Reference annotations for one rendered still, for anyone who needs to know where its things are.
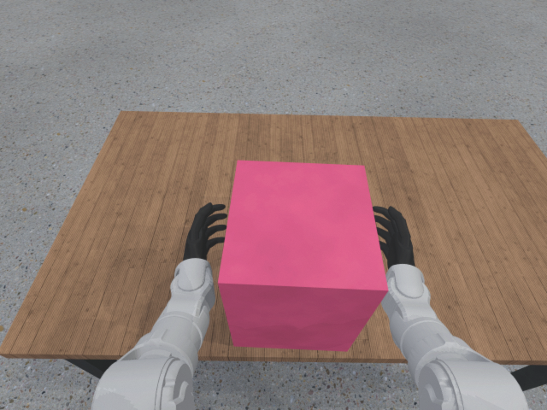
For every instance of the robot right hand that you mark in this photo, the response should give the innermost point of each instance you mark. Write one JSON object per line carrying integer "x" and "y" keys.
{"x": 398, "y": 248}

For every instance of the robot left forearm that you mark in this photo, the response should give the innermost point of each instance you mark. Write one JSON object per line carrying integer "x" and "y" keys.
{"x": 181, "y": 328}

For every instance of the robot right forearm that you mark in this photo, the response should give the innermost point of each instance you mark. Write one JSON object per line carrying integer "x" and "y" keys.
{"x": 415, "y": 328}

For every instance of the robot right upper arm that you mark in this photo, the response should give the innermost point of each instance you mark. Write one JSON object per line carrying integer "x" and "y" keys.
{"x": 468, "y": 385}

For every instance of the robot left hand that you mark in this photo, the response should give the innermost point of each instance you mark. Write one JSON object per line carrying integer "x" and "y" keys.
{"x": 197, "y": 244}

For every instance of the robot left upper arm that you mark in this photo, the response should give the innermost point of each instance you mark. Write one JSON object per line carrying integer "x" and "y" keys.
{"x": 163, "y": 383}

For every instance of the table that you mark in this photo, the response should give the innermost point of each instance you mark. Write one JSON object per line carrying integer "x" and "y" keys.
{"x": 473, "y": 193}

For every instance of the carton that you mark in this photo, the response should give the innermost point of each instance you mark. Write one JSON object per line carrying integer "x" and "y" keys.
{"x": 301, "y": 266}

